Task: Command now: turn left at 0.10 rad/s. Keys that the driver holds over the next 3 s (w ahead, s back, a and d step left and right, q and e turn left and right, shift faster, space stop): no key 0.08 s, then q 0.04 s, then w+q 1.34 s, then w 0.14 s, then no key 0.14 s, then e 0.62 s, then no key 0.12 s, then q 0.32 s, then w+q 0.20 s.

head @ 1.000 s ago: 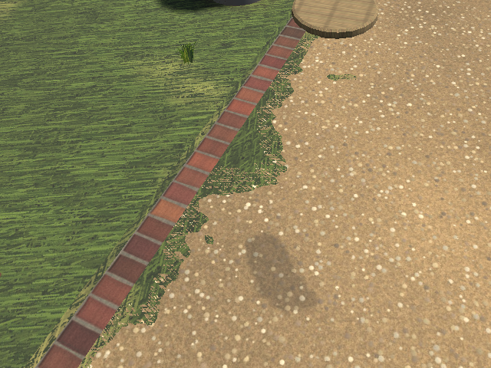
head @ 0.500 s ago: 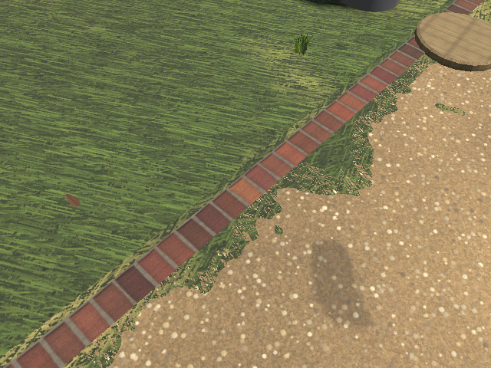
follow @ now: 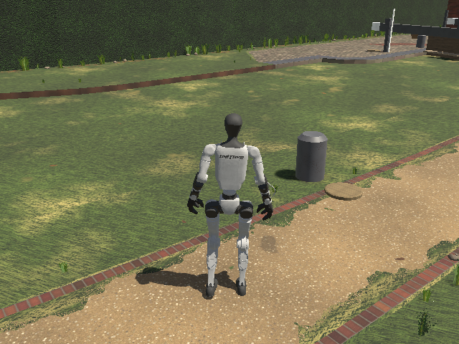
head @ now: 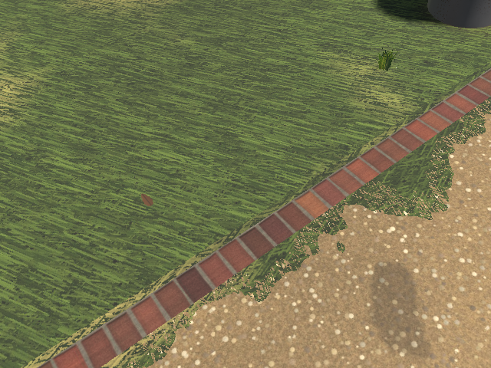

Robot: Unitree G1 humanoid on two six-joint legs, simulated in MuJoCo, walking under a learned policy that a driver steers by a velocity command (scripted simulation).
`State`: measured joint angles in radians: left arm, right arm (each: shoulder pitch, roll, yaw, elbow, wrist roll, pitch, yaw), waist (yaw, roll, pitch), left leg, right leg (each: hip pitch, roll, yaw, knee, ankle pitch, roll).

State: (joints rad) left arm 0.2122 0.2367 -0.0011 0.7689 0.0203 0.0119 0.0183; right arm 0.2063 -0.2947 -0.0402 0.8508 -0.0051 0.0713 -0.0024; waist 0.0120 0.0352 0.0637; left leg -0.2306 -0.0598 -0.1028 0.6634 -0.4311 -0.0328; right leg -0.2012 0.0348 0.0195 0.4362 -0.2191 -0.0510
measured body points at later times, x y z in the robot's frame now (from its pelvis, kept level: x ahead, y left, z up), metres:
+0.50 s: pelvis +0.07 +0.00 +0.00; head +0.09 -0.01 +0.45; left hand +0.03 +0.29 -0.12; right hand +0.23 -0.25 -0.13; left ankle +0.05 +0.13 -0.67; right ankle +0.02 -0.09 -0.74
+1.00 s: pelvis +0.30 +0.13 +0.00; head +0.33 +0.15 +0.44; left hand +0.29 +0.42 -0.13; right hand +0.48 -0.10 -0.13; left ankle +0.29 +0.16 -0.74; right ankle +0.41 -0.01 -0.66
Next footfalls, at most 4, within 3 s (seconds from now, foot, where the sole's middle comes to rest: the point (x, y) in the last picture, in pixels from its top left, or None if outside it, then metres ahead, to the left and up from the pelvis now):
0.06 left None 0.01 0.12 -0.78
0.78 left None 0.33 0.17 -0.78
1.34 right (198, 290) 0.71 0.23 -0.78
1.82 left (97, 292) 0.70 0.53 -0.78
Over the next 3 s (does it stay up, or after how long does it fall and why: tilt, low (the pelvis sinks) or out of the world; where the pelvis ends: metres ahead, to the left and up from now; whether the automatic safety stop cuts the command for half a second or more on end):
stays up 0.70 0.36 0.00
